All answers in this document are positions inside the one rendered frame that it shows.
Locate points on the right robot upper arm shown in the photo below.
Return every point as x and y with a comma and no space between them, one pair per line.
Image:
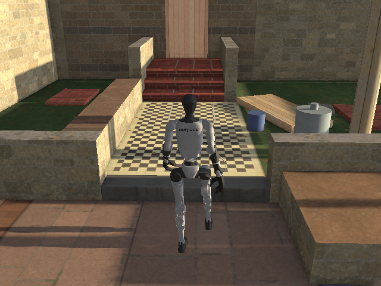
207,125

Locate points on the humanoid robot torso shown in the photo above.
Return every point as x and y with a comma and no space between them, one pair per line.
189,143

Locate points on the robot left hand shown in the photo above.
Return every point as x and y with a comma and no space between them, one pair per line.
165,165

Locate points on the left robot forearm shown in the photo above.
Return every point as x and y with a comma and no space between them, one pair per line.
166,155

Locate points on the left robot upper arm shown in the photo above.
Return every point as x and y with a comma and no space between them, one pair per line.
171,125

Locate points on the robot right hand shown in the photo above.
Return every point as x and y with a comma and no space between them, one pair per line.
220,181

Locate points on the humanoid robot head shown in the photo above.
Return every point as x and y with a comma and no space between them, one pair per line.
189,104

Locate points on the right robot forearm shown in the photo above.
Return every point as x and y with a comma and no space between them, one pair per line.
216,163

